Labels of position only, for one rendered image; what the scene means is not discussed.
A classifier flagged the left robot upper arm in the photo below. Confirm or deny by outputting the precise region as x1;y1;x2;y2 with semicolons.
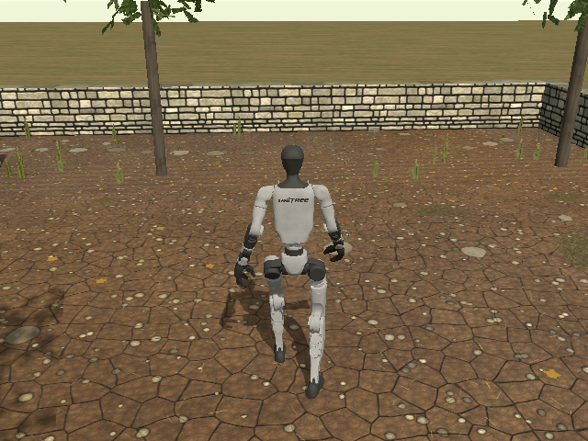
249;185;274;237

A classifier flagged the robot right forearm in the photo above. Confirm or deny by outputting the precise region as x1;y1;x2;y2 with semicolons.
328;220;345;249

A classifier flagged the right robot upper arm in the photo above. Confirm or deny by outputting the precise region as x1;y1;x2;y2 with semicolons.
312;185;338;233

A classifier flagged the left robot thigh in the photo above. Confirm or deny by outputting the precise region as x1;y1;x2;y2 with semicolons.
264;255;285;310

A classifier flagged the robot left forearm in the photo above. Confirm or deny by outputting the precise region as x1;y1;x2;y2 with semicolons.
237;223;257;266

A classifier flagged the robot left foot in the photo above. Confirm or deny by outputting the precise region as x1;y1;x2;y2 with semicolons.
274;342;286;363

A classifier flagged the robot right hand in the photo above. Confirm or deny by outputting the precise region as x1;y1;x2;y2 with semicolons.
323;245;345;262

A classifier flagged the robot left hand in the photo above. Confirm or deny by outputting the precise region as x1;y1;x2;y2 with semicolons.
234;262;255;288

